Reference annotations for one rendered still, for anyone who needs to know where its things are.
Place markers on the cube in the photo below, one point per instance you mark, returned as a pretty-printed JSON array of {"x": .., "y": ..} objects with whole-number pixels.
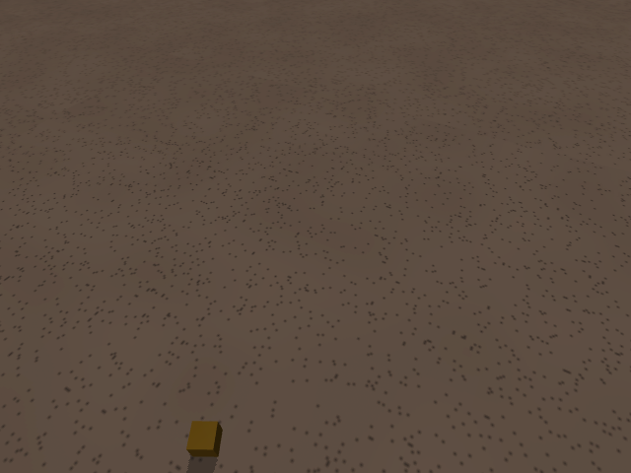
[{"x": 204, "y": 438}]

